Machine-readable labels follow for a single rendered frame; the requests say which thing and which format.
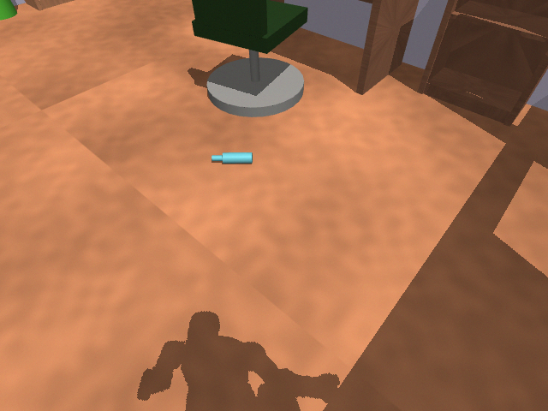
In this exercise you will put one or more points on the office chair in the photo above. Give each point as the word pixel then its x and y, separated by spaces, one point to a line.
pixel 253 86

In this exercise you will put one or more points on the bottle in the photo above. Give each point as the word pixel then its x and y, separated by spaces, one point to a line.
pixel 234 157

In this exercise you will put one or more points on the desk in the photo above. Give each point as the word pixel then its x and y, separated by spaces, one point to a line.
pixel 386 39

